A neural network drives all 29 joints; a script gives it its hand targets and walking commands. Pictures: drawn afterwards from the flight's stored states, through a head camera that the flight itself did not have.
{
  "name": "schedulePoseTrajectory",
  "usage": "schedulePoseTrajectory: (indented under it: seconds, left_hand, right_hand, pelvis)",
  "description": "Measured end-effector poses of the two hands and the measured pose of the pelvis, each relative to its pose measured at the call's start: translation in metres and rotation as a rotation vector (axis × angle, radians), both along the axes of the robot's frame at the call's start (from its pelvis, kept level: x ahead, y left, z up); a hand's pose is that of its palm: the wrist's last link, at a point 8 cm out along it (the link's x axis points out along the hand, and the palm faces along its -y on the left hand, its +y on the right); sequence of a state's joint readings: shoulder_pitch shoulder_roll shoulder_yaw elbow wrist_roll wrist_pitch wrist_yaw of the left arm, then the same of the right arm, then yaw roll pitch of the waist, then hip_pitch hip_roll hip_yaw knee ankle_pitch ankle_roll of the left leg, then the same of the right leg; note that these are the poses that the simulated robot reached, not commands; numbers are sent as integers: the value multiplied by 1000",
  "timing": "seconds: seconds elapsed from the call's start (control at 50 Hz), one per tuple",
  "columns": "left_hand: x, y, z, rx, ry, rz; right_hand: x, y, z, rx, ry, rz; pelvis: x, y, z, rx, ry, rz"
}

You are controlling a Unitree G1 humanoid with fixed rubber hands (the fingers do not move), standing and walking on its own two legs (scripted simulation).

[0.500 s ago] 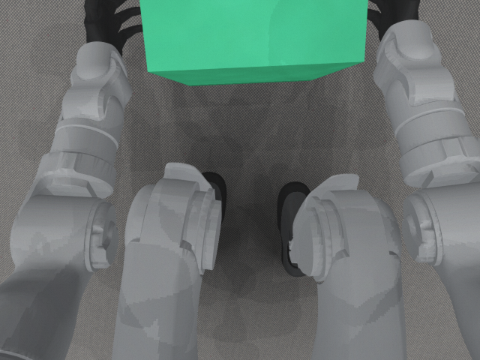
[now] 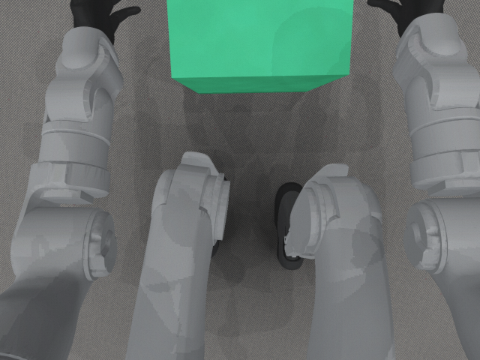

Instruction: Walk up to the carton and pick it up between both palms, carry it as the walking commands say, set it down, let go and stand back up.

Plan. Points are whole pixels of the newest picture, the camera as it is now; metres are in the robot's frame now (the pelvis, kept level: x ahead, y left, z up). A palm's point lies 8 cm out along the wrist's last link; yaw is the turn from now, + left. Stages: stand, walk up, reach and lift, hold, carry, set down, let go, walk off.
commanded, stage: set down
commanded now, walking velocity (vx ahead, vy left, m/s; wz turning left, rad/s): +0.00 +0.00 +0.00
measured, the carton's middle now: (254, 28) +0.55 +0.03 -0.28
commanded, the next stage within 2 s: let go in 0.98 s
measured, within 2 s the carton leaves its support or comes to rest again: neither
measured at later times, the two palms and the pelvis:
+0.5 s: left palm out of the picture +0.50 +0.23 +0.00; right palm out of the picture +0.53 -0.17 +0.01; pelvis -0.01 +0.00 +0.13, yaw +1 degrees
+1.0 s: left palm out of the picture +0.49 +0.24 +0.13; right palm out of the picture +0.53 -0.16 +0.13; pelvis +0.01 +0.00 +0.25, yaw +1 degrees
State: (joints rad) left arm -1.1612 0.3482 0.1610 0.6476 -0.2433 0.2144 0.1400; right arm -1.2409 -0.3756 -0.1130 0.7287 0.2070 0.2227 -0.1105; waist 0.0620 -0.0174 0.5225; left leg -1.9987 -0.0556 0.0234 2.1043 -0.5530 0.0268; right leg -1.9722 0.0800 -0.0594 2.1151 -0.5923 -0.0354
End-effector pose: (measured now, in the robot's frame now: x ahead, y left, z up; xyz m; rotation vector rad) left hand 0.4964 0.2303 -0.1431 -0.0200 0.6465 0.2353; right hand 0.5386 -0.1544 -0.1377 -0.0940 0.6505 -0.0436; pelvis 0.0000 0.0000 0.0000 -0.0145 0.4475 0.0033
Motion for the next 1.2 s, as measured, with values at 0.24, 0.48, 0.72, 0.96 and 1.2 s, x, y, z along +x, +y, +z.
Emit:
schedulePoseTrajectory:
  seconds: [0.24,0.48,0.72,0.96,1.2]
  left_hand:
    - [2,3,69,17,-6,-12]
    - [1,3,139,24,16,-37]
    - [-1,5,209,34,7,-42]
    - [-5,4,266,26,20,-36]
    - [-31,8,282,106,65,-117]
  right_hand:
    - [-7,-6,66,-9,-7,-6]
    - [-8,-12,137,-9,8,-6]
    - [-7,-13,205,-16,11,10]
    - [-6,-12,262,-18,28,9]
    - [-32,-17,281,-107,43,36]
  pelvis:
    - [-10,-1,55,2,-2,7]
    - [-13,-3,120,3,-3,14]
    - [-3,-6,186,11,-29,14]
    - [10,-5,243,16,-53,7]
    - [26,-2,270,10,-93,10]
